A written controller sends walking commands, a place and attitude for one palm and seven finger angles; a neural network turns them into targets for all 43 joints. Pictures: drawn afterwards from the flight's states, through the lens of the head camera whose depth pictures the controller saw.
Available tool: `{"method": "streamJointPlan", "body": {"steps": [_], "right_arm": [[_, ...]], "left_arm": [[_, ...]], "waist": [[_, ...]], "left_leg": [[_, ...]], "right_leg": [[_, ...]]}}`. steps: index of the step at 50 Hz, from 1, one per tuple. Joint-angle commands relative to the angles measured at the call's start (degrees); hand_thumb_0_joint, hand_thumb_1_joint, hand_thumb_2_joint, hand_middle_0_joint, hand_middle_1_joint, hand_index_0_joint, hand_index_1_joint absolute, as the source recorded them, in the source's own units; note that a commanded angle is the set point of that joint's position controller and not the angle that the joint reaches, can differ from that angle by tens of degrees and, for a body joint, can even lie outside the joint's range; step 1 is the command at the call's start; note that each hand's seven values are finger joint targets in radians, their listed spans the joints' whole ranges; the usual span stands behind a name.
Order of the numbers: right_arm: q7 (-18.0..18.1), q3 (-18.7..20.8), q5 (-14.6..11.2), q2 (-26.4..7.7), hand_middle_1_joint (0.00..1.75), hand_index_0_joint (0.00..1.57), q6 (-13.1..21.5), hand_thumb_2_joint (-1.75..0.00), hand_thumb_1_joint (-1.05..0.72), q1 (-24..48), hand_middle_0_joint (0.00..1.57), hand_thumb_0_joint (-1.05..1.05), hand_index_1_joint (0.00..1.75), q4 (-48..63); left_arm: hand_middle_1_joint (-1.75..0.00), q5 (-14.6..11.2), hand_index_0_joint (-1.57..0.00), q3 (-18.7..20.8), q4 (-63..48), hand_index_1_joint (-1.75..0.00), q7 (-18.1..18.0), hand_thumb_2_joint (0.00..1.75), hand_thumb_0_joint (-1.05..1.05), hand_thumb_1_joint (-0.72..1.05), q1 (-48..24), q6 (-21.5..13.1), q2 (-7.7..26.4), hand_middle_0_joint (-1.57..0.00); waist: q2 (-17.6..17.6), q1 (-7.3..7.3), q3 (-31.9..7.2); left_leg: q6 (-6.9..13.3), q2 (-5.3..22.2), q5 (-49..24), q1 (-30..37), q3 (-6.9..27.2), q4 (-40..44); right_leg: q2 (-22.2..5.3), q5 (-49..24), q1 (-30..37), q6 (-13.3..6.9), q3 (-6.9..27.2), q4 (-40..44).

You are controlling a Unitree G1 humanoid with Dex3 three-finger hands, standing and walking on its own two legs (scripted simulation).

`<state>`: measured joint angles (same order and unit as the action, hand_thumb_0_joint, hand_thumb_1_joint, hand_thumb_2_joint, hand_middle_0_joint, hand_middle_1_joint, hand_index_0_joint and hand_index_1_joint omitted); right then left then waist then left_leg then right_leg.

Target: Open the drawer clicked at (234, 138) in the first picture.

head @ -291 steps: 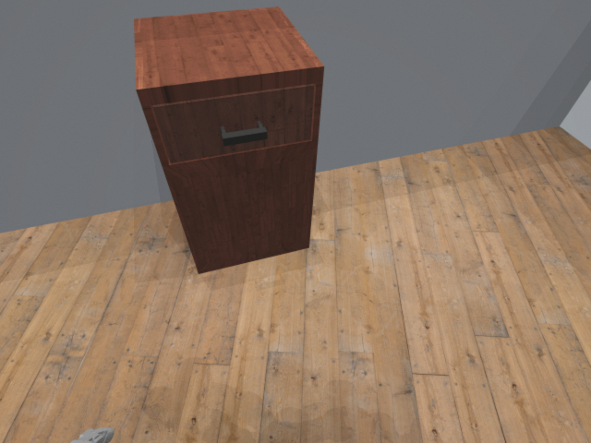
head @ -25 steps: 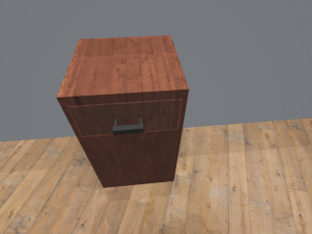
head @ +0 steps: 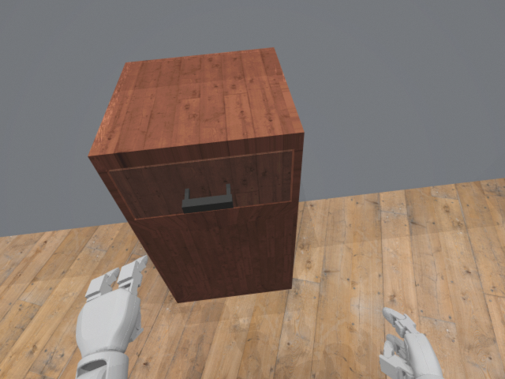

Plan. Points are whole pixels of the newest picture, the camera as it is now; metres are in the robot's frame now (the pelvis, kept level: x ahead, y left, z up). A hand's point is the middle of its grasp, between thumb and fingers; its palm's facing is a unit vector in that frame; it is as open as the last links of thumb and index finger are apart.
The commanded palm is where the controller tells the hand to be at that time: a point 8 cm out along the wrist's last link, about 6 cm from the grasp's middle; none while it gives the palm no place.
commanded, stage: raise the hand with hooked fingers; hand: left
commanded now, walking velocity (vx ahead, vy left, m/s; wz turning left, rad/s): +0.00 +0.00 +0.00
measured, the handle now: (207, 197) +0.54 +0.15 -0.08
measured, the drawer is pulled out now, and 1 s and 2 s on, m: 0.00 0.00 0.00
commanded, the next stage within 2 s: move the hooked fingers above the handle in 1.62 s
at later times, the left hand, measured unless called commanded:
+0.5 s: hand (133, 310) +0.23 +0.21 +0.00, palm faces -0.01 -0.13 -0.99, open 10.7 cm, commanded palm +0.20 +0.22 +0.06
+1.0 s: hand (114, 255) +0.29 +0.24 +0.07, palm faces +0.09 -0.11 -0.99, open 13.4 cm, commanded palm +0.26 +0.24 +0.13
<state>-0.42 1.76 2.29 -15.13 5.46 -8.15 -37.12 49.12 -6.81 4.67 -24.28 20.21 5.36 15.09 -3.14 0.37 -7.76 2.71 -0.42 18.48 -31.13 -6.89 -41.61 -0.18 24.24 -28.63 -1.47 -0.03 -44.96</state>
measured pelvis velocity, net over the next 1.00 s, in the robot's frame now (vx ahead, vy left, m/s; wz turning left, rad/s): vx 0.02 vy -0.01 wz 0.03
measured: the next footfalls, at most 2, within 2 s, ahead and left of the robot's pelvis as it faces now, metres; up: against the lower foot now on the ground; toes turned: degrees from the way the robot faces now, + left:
none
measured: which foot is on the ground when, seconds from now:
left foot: down 0.00-1.00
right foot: down 0.00-1.00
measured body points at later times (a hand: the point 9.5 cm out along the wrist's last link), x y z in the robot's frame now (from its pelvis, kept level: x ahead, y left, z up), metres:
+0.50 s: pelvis +0.00 -0.04 +0.00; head +0.02 -0.07 +0.45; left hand +0.22 +0.21 +0.06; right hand +0.21 -0.23 -0.10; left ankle +0.03 +0.09 -0.71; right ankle -0.02 -0.11 -0.71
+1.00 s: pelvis +0.02 -0.01 +0.02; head +0.03 -0.04 +0.47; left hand +0.28 +0.24 +0.12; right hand +0.23 -0.22 -0.08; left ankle +0.03 +0.09 -0.71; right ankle -0.02 -0.11 -0.71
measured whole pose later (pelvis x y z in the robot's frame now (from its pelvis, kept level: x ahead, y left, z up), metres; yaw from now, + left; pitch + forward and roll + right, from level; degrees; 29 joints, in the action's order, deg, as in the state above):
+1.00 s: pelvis +0.02 -0.01 +0.02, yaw +2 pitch +4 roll +1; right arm 1.2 0.8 -0.5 -13.4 -6.5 -4.8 -35.8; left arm 55.5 -6.8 5.3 -14.1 1.6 10.3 21.2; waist -3.1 3.5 -3.5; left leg 2.1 -0.9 15.9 -21.0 -4.4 -33.3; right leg 0.1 21.5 -17.0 -1.7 -2.0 -35.0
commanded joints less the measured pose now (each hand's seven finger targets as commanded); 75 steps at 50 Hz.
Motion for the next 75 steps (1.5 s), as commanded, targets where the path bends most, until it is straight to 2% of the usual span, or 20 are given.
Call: {"method": "streamJointPlan", "body": {"steps": [1, 4, 6, 8, 9, 14, 16, 19, 23, 25, 29, 32, 34, 40, 49, 56, 61, 64, 66, 75], "right_arm": [[-2.65, 1.66, -0.09, -4.74, 0.3, 0.2, -4.5, -0.9, -0.9, 9.57, 0.2, 0.0, 0.3, 13.81], [-2.38, 2.06, 0.36, -4.03, 0.3, 0.2, -7.24, -0.9, -0.9, 9.62, 0.2, 0.0, 0.3, 15.28], [-1.55, 2.46, 0.68, -3.73, 0.3, 0.2, -7.99, -0.9, -0.9, 9.43, 0.2, 0.0, 0.3, 16.06], [-0.4, 2.06, 0.86, -3.49, 0.3, 0.2, -8.43, -0.9, -0.9, 10.25, 0.2, 0.0, 0.3, 15.1], [0.24, 1.83, 1.19, -3.33, 0.3, 0.2, -8.38, -0.9, -0.9, 10.61, 0.2, 0.0, 0.3, 14.14], [2.24, 0.56, 0.46, -3.06, 0.3, 0.2, -7.25, -0.9, -0.9, 11.84, 0.2, 0.0, 0.3, 12.54], [2.57, 0.02, 0.21, -3.03, 0.3, 0.2, -7.37, -0.9, -0.9, 11.29, 0.2, 0.0, 0.3, 11.85], [2.81, -0.46, -0.09, -3.12, 0.3, 0.2, -7.56, -0.9, -0.9, 10.75, 0.2, 0.0, 0.3, 11.43], [2.64, -0.55, -0.29, -2.99, 0.3, 0.2, -7.5, -0.9, -0.9, 9.8, 0.2, 0.0, 0.3, 11.02], [2.39, -0.09, -0.26, -3.13, 0.3, 0.2, -7.41, -0.9, -0.9, 9.69, 0.2, 0.0, 0.3, 10.83], [2.03, 1.14, -0.39, -3.61, 0.3, 0.2, -7.07, -0.9, -0.9, 9.08, 0.2, 0.0, 0.3, 10.2], [1.76, 1.95, -0.73, -3.97, 0.3, 0.2, -7.03, -0.9, -0.9, 8.49, 0.2, 0.0, 0.3, 9.55], [1.86, 2.21, -0.98, -4.39, 0.3, 0.2, -7.11, -0.9, -0.9, 8.63, 0.2, 0.0, 0.3, 9.26], [2.14, 2.16, -1.94, -4.78, 0.3, 0.2, -7.89, -0.9, -0.9, 9.11, 0.2, 0.0, 0.3, 9.13], [2.25, 0.61, -2.78, -4.63, 0.3, 0.2, -10.05, -0.9, -0.9, 9.55, 0.2, 0.0, 0.3, 9.64], [2.49, -0.27, -2.87, -4.16, 0.3, 0.2, -10.73, -0.9, -0.9, 9.17, 0.2, 0.0, 0.3, 9.23], [2.57, -0.34, -3.07, -4.51, 0.3, 0.2, -10.86, -0.9, -0.9, 8.47, 0.2, 0.0, 0.3, 8.66], [2.0, -0.04, -3.15, -4.99, 0.3, 0.2, -11.08, -0.9, -0.9, 7.61, 0.2, 0.0, 0.3, 9.01], [1.57, 0.05, -3.25, -5.07, 0.3, 0.2, -11.26, -0.9, -0.9, 7.46, 0.2, 0.0, 0.3, 9.24], [1.35, 0.86, -3.12, -5.4, 0.3, 0.2, -10.2, -0.9, -0.9, 6.27, 0.2, 0.0, 0.3, 8.98]], "left_arm": [[-0.53, 13.95, -0.22, 3.46, -2.23, -0.53, -4.21, 0.75, 0.0, 0.55, 13.8, -3.52, 5.69, -0.22], [-0.57, 17.62, -0.23, 8.95, -9.53, -0.57, -8.91, 0.72, 0.0, 0.48, 2.27, -2.7, 11.14, -0.23], [-0.6, 16.53, -0.23, 8.55, -14.22, -0.6, -11.06, 0.7, 0.0, 0.43, -5.5, -1.26, 10.86, -0.23], [-0.63, 15.24, -0.24, 8.18, -15.14, -0.63, -11.46, 0.68, 0.0, 0.39, -12.61, -0.74, 11.32, -0.24], [-0.64, 14.75, -0.24, 7.66, -16.05, -0.64, -11.09, 0.67, 0.0, 0.36, -17.23, -0.68, 11.67, -0.24], [-0.72, 10.21, -0.25, 2.8, -11.94, -0.72, -4.5, 0.62, 0.0, 0.25, -18.86, 0.27, 9.87, -0.25], [-0.75, 9.33, -0.25, 2.19, -9.36, -0.75, -1.16, 0.6, 0.0, 0.2, -17.71, 1.01, 10.35, -0.25], [-0.8, 8.72, -0.25, 5.14, -6.68, -0.8, 2.69, 0.57, 0.0, 0.13, -13.41, 1.27, 12.9, -0.25], [-0.86, 8.2, -0.26, 8.78, -6.19, -0.86, 3.99, 0.53, 0.0, 0.04, -11.3, -1.08, 15.02, -0.26], [-0.88, 8.57, -0.27, 10.83, -7.89, -0.88, 3.09, 0.51, 0.0, -0.01, -11.74, -2.2, 16.33, -0.27], [-0.94, 8.35, -0.27, 11.85, -9.7, -0.94, 0.89, 0.47, 0.0, -0.1, -14.54, -2.81, 16.2, -0.27], [-0.99, 8.26, -0.28, 9.56, -11.29, -0.99, -0.27, 0.44, 0.0, -0.17, -17.73, -2.16, 14.65, -0.28], [-1.02, 7.81, -0.28, 9.49, -11.32, -1.02, 0.09, 0.42, 0.0, -0.22, -20.31, -1.16, 15.2, -0.28], [-1.11, 7.38, -0.29, 7.37, -12.41, -1.11, 3.43, 0.36, 0.0, -0.36, -24.26, 1.67, 15.63, -0.29], [-1.2, 7.54, -0.3, 6.92, -9.29, -1.2, 9.57, 0.3, 0.0, -0.5, -32.23, 5.7, 17.37, -0.3], [-1.2, 7.04, -0.3, 5.41, -9.55, -1.2, 13.5, 0.3, 0.0, -0.5, -41.45, 4.58, 18.27, -0.3], [-1.2, 6.3, -0.3, 6.46, -8.56, -1.2, 15.46, 0.3, 0.0, -0.5, -45.47, 3.52, 20.21, -0.3], [-1.2, 5.64, -0.3, 7.04, -5.89, -1.2, 16.66, 0.3, 0.0, -0.5, -39.92, 3.28, 19.52, -0.3], [-1.2, 5.34, -0.3, 6.17, -7.37, -1.2, 17.17, 0.3, 0.0, -0.5, -39.74, 2.69, 18.74, -0.3], [-1.2, 5.81, -0.3, 9.48, -12.52, -1.2, 13.13, 0.3, 0.0, -0.5, -41.87, -0.73, 21.86, -0.3]], "waist": [[12.88, 8.13, -4.37], [3.49, 7.8, -10.65], [-0.47, 5.24, -14.36], [-0.28, 2.7, -12.97], [1.76, 0.9, -11.13], [1.34, -0.5, -7.64], [4.09, 0.26, -5.47], [5.1, 2.67, -6.52], [7.82, 4.45, -5.89], [5.97, 5.19, -7.03], [6.51, 4.33, -8.71], [2.36, 3.42, -9.68], [4.73, 2.94, -9.97], [1.85, 3.46, -9.27], [2.47, 3.77, -6.6], [0.14, 2.98, -6.45], [0.82, 2.95, -7.71], [2.05, 3.89, -7.44], [2.04, 3.67, -6.78], [-0.67, 4.17, -9.91]], "left_leg": [[-2.28, -1.2, -9.6, -1.46, 6.17, 0.69], [-1.82, -1.98, -10.31, 2.2, 6.21, -1.96], [-1.14, -1.87, -10.31, 6.63, 6.74, -3.98], [-0.65, -1.92, -8.88, 7.08, 7.1, -5.32], [-0.26, -1.94, -7.63, 6.58, 7.7, -6.05], [0.33, -2.43, -5.22, 6.5, 6.89, -3.27], [0.02, -2.43, -5.24, 5.59, 6.7, -1.04], [-0.25, -2.66, -7.09, 5.49, 6.17, 1.71], [-0.6, -2.61, -8.8, 4.36, 5.97, 4.5], [-0.66, -2.69, -10.22, 5.09, 5.81, 5.28], [-0.33, -2.82, -12.16, 6.8, 5.64, 5.31], [-0.15, -2.67, -13.43, 10.32, 5.19, 5.48], [0.08, -2.54, -13.84, 11.3, 5.27, 5.75], [0.04, -1.75, -17.52, 16.38, 5.32, 8.33], [-0.37, -0.98, -19.73, 20.44, 6.15, 12.38], [-0.67, -0.77, -20.3, 23.85, 7.12, 13.98], [-0.85, -0.55, -21.92, 25.16, 7.94, 14.79], [-1.03, -0.41, -23.14, 24.59, 7.96, 15.39], [-1.16, -0.21, -23.7, 24.47, 8.09, 15.49], [-1.09, -0.18, -23.34, 25.15, 8.58, 15.22]], "right_leg": [[1.91, -13.99, -2.24, -3.38, 5.22, 3.1], [2.38, -12.88, -3.36, -3.42, 7.31, 1.86], [1.97, -12.92, -5.3, -3.0, 8.53, 2.32], [1.63, -12.28, -6.45, -2.43, 8.77, 3.3], [1.59, -11.16, -7.08, -2.0, 9.34, 4.76], [0.93, -11.57, -1.99, -0.77, 8.49, 9.39], [0.45, -12.33, 0.84, -0.3, 8.96, 11.19], [0.13, -15.75, 6.78, -0.11, 9.8, 12.81], [-0.75, -22.62, 11.72, 0.59, 9.43, 12.66], [-0.82, -25.56, 13.3, 0.33, 9.15, 12.03], [-0.56, -29.55, 13.68, 0.34, 7.88, 11.6], [-0.06, -27.29, 11.57, -0.14, 5.68, 11.27], [0.21, -26.41, 11.54, 0.05, 5.37, 12.07], [0.72, -25.22, 11.58, -0.36, 2.71, 12.9], [1.51, -22.49, 12.99, -0.51, 0.61, 15.92], [1.56, -20.57, 13.11, -0.81, -0.36, 17.51], [1.63, -20.76, 14.15, -0.87, -0.76, 18.21], [1.8, -21.4, 15.12, -0.95, -0.86, 18.58], [1.63, -21.4, 14.61, -0.88, -1.14, 18.43], [1.79, -19.98, 14.33, -1.02, -0.79, 17.87]]}}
